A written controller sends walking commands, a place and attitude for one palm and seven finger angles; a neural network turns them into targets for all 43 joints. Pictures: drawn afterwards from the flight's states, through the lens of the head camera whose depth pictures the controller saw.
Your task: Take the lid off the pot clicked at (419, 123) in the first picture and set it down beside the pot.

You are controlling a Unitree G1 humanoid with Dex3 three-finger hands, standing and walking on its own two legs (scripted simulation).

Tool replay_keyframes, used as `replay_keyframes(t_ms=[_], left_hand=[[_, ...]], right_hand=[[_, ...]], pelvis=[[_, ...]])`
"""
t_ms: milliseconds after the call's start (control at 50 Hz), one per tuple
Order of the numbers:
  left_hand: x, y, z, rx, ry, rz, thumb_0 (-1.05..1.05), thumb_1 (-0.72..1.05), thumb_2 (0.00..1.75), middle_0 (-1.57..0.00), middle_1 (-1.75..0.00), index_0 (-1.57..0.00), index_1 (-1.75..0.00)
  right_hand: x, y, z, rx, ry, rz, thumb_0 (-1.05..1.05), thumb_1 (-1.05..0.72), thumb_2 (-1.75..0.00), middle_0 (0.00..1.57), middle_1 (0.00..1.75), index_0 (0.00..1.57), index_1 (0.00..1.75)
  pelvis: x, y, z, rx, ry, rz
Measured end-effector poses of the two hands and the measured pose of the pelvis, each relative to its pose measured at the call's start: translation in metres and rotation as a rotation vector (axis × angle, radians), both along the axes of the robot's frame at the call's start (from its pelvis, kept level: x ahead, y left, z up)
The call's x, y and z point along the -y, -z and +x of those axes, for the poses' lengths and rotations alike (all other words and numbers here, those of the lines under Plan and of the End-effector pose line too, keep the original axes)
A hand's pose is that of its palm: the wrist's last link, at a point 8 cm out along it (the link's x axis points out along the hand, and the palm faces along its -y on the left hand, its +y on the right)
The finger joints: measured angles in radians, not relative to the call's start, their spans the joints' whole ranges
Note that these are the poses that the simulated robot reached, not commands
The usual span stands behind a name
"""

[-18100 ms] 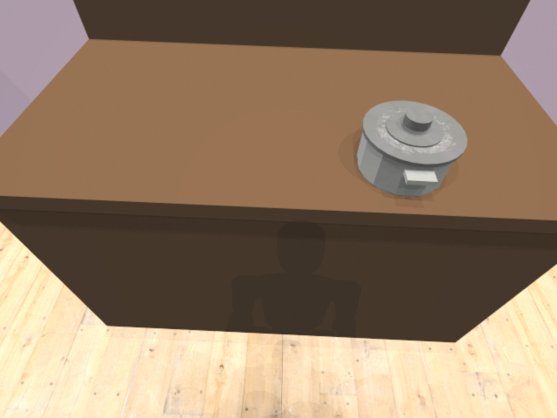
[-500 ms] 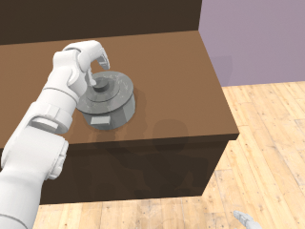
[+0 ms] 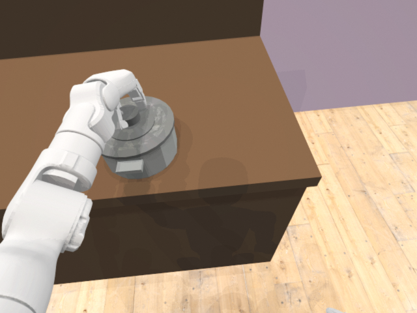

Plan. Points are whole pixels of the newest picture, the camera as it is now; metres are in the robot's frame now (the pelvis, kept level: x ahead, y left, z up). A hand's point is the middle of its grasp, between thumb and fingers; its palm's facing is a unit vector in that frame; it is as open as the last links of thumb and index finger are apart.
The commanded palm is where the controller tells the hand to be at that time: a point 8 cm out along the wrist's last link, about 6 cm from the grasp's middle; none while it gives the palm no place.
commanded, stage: lower the open fingers around the knob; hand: left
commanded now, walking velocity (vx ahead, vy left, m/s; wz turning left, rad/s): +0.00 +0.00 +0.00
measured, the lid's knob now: (127, 115) +0.50 +0.16 +0.11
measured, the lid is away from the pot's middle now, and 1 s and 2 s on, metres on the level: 0.00 0.00 0.00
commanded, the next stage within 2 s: close the fingers and squeeze the knob in 0.32 s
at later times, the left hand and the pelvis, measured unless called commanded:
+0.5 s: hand (116, 118) +0.46 +0.17 +0.13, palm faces -0.36 -0.11 -0.93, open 10.2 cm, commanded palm +0.45 +0.18 +0.20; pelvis +0.00 +0.00 +0.00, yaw +0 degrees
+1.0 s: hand (118, 119) +0.46 +0.17 +0.13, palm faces -0.37 -0.09 -0.93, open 8.9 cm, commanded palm +0.46 +0.17 +0.20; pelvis +0.00 +0.00 +0.00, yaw +0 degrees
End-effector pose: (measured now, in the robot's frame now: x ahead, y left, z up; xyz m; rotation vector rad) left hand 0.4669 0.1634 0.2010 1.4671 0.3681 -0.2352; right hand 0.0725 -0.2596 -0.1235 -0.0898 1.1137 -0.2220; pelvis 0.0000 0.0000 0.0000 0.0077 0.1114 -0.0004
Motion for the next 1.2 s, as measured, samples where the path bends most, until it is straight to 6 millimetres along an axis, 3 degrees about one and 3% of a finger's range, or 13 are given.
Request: replay_keyframes(t_ms=[440, 620, 740, 960, 1200], left_hand=[[-0.01, 0.008, -0.006, 0.028, 0.012, -0.02, 0.0, -0.32, 1.56, -0.87, -0.08, -0.84, -0.06], [-0.011, 0.01, -0.007, 0.009, 0.004, -0.008, 0.0, -0.16, 1.21, -0.64, -0.52, -0.62, -0.51], [-0.012, 0.011, -0.008, 0.006, 0.009, -0.011, 0.0, -0.06, 1.08, -0.56, -0.73, -0.54, -0.72], [-0.009, 0.012, -0.004, 0.008, 0.01, 0.001, 0.0, 0.07, 0.99, -0.56, -0.91, -0.53, -0.89], [-0.007, 0.012, -0.002, 0.01, 0.007, -0.011, 0.01, 0.17, 0.91, -0.63, -1.0, -0.55, -0.94]], right_hand=[[-0.001, -0.007, 0.02, 0.047, -0.009, -0.006, 0.01, -0.91, -0.9, 0.2, 0.3, 0.2, 0.3], [-0.005, -0.004, 0.016, 0.033, -0.012, 0.004, 0.01, -0.91, -0.9, 0.2, 0.3, 0.2, 0.3], [-0.005, -0.003, 0.011, 0.022, -0.006, 0.002, 0.01, -0.91, -0.9, 0.2, 0.3, 0.2, 0.3], [0.0, -0.003, 0.006, 0.005, 0.001, -0.012, 0.01, -0.91, -0.9, 0.2, 0.3, 0.2, 0.3], [0.0, -0.003, 0.012, 0.016, -0.004, -0.003, 0.01, -0.91, -0.9, 0.2, 0.3, 0.2, 0.3]], pelvis=[[-0.003, 0.001, -0.001, -0.003, 0.0, -0.007], [-0.003, 0.001, -0.002, -0.002, -0.003, -0.008], [-0.003, 0.001, -0.002, -0.001, -0.002, -0.008], [-0.003, 0.001, -0.001, -0.007, -0.004, -0.008], [-0.002, 0.001, 0.002, -0.007, -0.002, -0.007]])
